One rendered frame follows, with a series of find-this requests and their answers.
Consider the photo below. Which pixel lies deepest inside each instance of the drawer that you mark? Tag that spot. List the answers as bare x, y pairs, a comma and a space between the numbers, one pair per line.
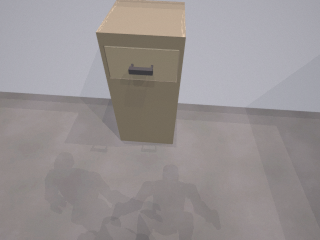
164, 61

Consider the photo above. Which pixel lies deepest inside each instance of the cabinet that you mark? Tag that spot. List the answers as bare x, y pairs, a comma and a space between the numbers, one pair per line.
145, 110

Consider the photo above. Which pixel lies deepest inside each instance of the handle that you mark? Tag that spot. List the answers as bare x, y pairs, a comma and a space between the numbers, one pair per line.
147, 71

